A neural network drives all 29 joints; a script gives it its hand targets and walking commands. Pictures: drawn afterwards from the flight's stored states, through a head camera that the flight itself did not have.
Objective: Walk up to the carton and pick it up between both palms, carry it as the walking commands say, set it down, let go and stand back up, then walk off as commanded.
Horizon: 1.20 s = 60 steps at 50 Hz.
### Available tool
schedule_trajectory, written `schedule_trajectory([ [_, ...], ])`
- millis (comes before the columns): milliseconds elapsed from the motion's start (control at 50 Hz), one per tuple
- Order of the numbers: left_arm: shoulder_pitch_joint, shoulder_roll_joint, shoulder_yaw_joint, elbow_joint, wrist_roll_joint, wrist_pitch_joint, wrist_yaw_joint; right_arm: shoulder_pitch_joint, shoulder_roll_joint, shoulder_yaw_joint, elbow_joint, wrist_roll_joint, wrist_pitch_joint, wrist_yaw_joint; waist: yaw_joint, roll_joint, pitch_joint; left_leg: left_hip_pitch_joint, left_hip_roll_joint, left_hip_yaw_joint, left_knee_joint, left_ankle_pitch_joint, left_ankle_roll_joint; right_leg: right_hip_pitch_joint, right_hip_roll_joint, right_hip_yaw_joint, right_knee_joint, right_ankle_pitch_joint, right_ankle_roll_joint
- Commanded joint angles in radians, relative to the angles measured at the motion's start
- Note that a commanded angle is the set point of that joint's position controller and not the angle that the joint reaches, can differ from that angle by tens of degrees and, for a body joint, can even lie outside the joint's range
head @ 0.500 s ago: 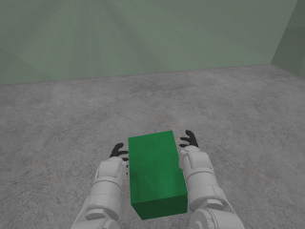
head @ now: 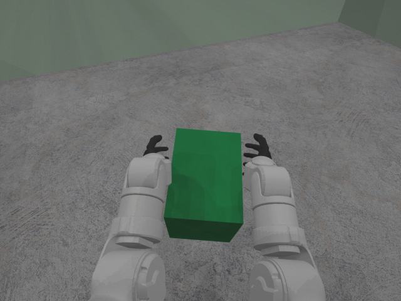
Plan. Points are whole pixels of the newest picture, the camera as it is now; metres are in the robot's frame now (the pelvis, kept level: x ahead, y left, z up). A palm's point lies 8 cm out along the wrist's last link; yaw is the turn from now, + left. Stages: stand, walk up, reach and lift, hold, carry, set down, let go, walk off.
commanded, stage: carry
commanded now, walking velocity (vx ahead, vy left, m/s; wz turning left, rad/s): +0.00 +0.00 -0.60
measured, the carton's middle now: (204, 187) +0.38 -0.02 +0.00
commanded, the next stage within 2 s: none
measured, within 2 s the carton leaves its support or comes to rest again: neither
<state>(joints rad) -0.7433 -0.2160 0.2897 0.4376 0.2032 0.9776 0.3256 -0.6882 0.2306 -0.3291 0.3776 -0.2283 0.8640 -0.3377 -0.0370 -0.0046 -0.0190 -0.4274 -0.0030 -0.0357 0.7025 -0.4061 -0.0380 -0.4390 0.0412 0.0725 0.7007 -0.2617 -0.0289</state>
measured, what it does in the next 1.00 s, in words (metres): steps on the spot, turning right: left foot, then left foot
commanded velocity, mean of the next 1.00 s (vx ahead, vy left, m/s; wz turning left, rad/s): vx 0.00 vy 0.00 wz -0.60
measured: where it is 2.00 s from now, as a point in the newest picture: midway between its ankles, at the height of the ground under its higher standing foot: outside the picture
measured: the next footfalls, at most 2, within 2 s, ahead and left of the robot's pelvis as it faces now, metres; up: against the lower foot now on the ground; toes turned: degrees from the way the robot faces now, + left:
left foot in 0.16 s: +0.01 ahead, +0.16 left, +0.00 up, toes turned -5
left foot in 0.90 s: -0.05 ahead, +0.12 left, +0.00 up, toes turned -18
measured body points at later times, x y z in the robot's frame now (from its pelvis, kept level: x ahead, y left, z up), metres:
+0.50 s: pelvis -0.03 +0.00 +0.00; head +0.03 +0.00 +0.44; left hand +0.36 +0.05 +0.08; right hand +0.34 -0.17 +0.10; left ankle -0.03 +0.16 -0.72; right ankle +0.07 -0.09 -0.72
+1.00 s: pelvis -0.08 -0.01 +0.00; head -0.03 -0.03 +0.45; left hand +0.31 -0.05 +0.08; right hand +0.23 -0.26 +0.10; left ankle -0.09 +0.13 -0.72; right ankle +0.03 -0.11 -0.71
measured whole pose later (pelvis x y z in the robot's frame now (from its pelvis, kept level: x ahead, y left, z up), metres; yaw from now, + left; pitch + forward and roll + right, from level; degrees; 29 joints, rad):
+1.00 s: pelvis -0.08 -0.01 +0.00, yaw -24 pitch +4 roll +2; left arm -0.62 -0.28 0.34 0.04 0.11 1.06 0.37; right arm -0.71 0.30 -0.31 0.15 -0.16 1.00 -0.39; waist -0.02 -0.05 0.04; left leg -0.27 0.03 0.10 0.63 -0.43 -0.02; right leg -0.61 0.15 0.11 0.65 -0.21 0.03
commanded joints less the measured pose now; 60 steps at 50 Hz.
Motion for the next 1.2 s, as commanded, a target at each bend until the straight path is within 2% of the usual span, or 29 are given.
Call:
schedule_trajectory([
  [0,-0.888,-0.941,-0.411,-0.311,-0.373,-0.025,-0.178,-0.802,1.035,0.564,-0.13,0.416,0.114,0.196,0.057,-0.187,-0.554,0.003,-0.003,0.056,0.015,-0.032,-0.009,0.314,-0.233,0.304,-0.186,0.534,-0.037],
  [40,-0.8,-0.913,-0.381,-0.338,-0.37,-0.008,-0.154,-0.74,1.029,0.574,-0.151,0.429,0.142,0.176,0.054,-0.227,-0.623,0.105,0.023,0.044,-0.058,-0.003,-0.012,0.33,-0.22,0.29,-0.134,0.672,-0.018],
  [100,-0.688,-0.904,-0.384,-0.388,-0.372,0.025,-0.133,-0.592,1.031,0.551,-0.145,0.417,0.183,0.165,0.043,-0.158,-0.658,0.276,0.099,0.03,-0.141,0.182,-0.005,0.256,-0.168,0.206,-0.028,0.857,0.009],
  [120,-0.707,-0.91,-0.402,-0.434,-0.386,0.029,-0.132,-0.572,1.023,0.537,-0.164,0.41,0.187,0.163,0.034,-0.129,-0.656,0.324,0.115,0.015,-0.146,0.226,0.001,0.213,-0.159,0.186,-0.016,0.786,0.012],
  [200,-0.832,-0.946,-0.488,-0.574,-0.428,0.04,-0.131,-0.627,0.994,0.525,-0.276,0.407,0.179,0.175,0.023,0.197,-0.648,0.656,0.295,-0.035,0.058,0.988,0.083,-0.111,-0.06,0.024,-0.062,0.235,0.038],
  [280,-0.918,-0.985,-0.586,-0.679,-0.495,0.029,-0.143,-0.558,1.015,0.52,-0.285,0.384,0.164,0.16,0.016,0.066,-0.665,0.449,0.23,0.063,0.119,0.657,0.002,0.105,-0.09,0.109,-0.058,0.531,0.002],
  [340,-0.789,-0.976,-0.593,-0.636,-0.483,0.038,-0.149,-0.509,1.005,0.542,-0.325,0.396,0.161,0.153,0.028,-0.121,-0.678,0.199,0.107,0.083,0.112,0.04,-0.06,0.294,-0.193,0.317,-0.018,1.012,-0.047],
  [380,-0.69,-0.969,-0.571,-0.558,-0.449,0.058,-0.156,-0.509,0.977,0.531,-0.339,0.39,0.168,0.156,0.036,-0.138,-0.626,0.203,0.037,0.074,0.046,-0.168,-0.066,0.206,-0.211,0.423,-0.139,0.744,-0.044],
  [420,-0.756,-0.961,-0.571,-0.55,-0.428,0.057,-0.15,-0.59,0.982,0.546,-0.318,0.409,0.168,0.17,0.035,-0.105,-0.603,0.362,0.066,0.076,-0.095,-0.092,-0.044,0.061,-0.155,0.361,-0.212,0.438,0.021],
  [460,-0.798,-0.968,-0.576,-0.548,-0.42,0.054,-0.151,-0.597,0.981,0.552,-0.299,0.398,0.161,0.174,0.016,0.037,-0.629,0.505,0.223,-0.02,-0.181,0.035,0.016,-0.031,-0.071,0.174,-0.122,0.257,0.104],
  [480,-0.727,-0.98,-0.579,-0.536,-0.412,0.062,-0.155,-0.517,0.974,0.535,-0.278,0.379,0.165,0.176,0.02,0.215,-0.616,0.531,0.347,-0.095,-0.175,0.228,0.057,-0.099,-0.041,0.092,0.024,0.083,0.085],
  [500,-0.794,-0.969,-0.579,-0.548,-0.42,0.054,-0.154,-0.591,0.969,0.54,-0.28,0.381,0.159,0.175,0.033,0.274,-0.606,0.484,0.418,-0.106,-0.138,0.359,0.093,-0.107,-0.025,0.035,0.116,-0.162,0.074],
  [580,-0.796,-0.981,-0.567,-0.491,-0.432,0.063,-0.156,-0.61,0.964,0.541,-0.259,0.368,0.168,0.169,0.042,0.137,-0.529,0.362,0.341,0.1,0.019,0.433,0.022,-0.03,-0.061,0.004,-0.005,-0.073,0.054],
  [600,-0.803,-0.951,-0.56,-0.487,-0.435,0.061,-0.155,-0.56,0.959,0.521,-0.213,0.351,0.173,0.163,0.037,0.046,-0.534,0.348,0.287,0.141,0.113,0.432,-0.02,0.03,-0.09,0.063,-0.087,0.227,0.037],
  [640,-0.728,-0.93,-0.542,-0.44,-0.426,0.06,-0.16,-0.541,0.96,0.542,-0.252,0.355,0.171,0.159,0.036,-0.195,-0.581,0.127,0.128,0.128,0.198,-0.028,-0.082,0.271,-0.22,0.346,-0.09,0.825,-0.014],
  [660,-0.641,-0.935,-0.534,-0.397,-0.413,0.068,-0.163,-0.492,0.949,0.533,-0.247,0.351,0.172,0.159,0.038,-0.209,-0.6,0.061,0.058,0.108,0.231,-0.193,-0.093,0.309,-0.266,0.457,-0.137,0.844,-0.043],
  [720,-0.61,-0.938,-0.51,-0.353,-0.373,0.081,-0.173,-0.553,0.954,0.539,-0.241,0.374,0.176,0.169,0.055,-0.175,-0.496,0.078,-0.028,0.111,0.083,-0.214,-0.08,0.214,-0.207,0.5,-0.377,0.201,0.024],
  [800,-0.641,-0.954,-0.534,-0.497,-0.408,0.041,-0.187,-0.526,1.045,0.608,-0.289,0.418,0.15,0.176,0.04,-0.192,-0.658,0.306,0.003,0.14,-0.14,-0.061,-0.055,0.302,-0.099,0.285,-0.36,0.362,0.154],
  [840,-0.641,-0.968,-0.555,-0.504,-0.417,0.029,-0.186,-0.548,1.027,0.616,-0.351,0.436,0.135,0.177,0.028,-0.144,-0.702,0.542,0.06,0.146,-0.268,0.035,-0.037,0.202,-0.049,0.194,-0.333,0.417,0.191],
  [900,-0.703,-0.977,-0.586,-0.556,-0.424,0.02,-0.173,-0.604,0.961,0.589,-0.383,0.417,0.12,0.187,0.043,0.301,-0.687,0.628,0.39,-0.042,-0.134,0.528,0.055,-0.003,0.013,0.045,0.029,-0.089,0.112],
  [920,-0.798,-0.961,-0.59,-0.576,-0.433,0.017,-0.169,-0.636,0.949,0.581,-0.369,0.398,0.119,0.182,0.03,0.338,-0.636,0.566,0.435,-0.06,-0.12,0.592,0.124,-0.081,0.001,0.016,0.186,-0.186,0.109],
  [960,-0.805,-0.96,-0.59,-0.567,-0.426,0.022,-0.164,-0.621,0.972,0.589,-0.333,0.4,0.129,0.184,0.046,0.236,-0.531,0.522,0.358,0.106,-0.04,0.651,0.064,-0.134,-0.037,-0.038,0.145,-0.124,0.076],
  [1020,-0.731,-0.969,-0.571,-0.487,-0.434,0.044,-0.161,-0.562,0.949,0.548,-0.306,0.364,0.145,0.165,0.048,0.163,-0.525,0.484,0.299,0.182,0.124,0.702,0.008,-0.021,-0.026,-0.047,-0.057,0.019,0.035],
  [1040,-0.654,-0.953,-0.551,-0.419,-0.419,0.056,-0.161,-0.488,0.927,0.526,-0.243,0.339,0.158,0.161,0.057,0.073,-0.569,0.37,0.26,0.193,0.249,0.614,-0.034,0.159,-0.07,0.058,-0.152,0.316,0.016],
  [1060,-0.641,-0.946,-0.55,-0.374,-0.421,0.062,-0.162,-0.436,0.91,0.497,-0.203,0.311,0.164,0.154,0.05,-0.071,-0.594,0.162,0.164,0.181,0.351,0.382,-0.078,0.363,-0.162,0.295,-0.106,0.684,-0.042],
  [1080,-0.639,-0.94,-0.553,-0.344,-0.421,0.063,-0.166,-0.482,0.915,0.523,-0.23,0.327,0.163,0.154,0.037,-0.272,-0.581,-0.021,0.048,0.142,0.4,-0.155,-0.113,0.478,-0.284,0.452,-0.061,1.2,-0.117],
  [1100,-0.547,-0.936,-0.55,-0.308,-0.411,0.072,-0.172,-0.474,0.902,0.53,-0.255,0.346,0.166,0.156,0.05,-0.259,-0.58,-0.039,-0.003,0.118,0.349,-0.293,-0.108,0.447,-0.311,0.49,-0.095,1.201,-0.145],
  [1140,-0.46,-0.947,-0.534,-0.312,-0.387,0.089,-0.184,-0.394,0.954,0.533,-0.229,0.361,0.169,0.172,0.055,-0.137,-0.523,0.034,0.008,0.092,0.2,-0.275,-0.083,0.288,-0.244,0.422,-0.261,0.629,-0.047],
  [1180,-0.486,-0.96,-0.529,-0.336,-0.372,0.078,-0.197,-0.474,0.996,0.58,-0.246,0.395,0.156,0.185,0.055,-0.117,-0.505,0.025,-0.021,0.12,0.135,-0.175,-0.077,0.325,-0.174,0.419,-0.383,0.266,0.032],
])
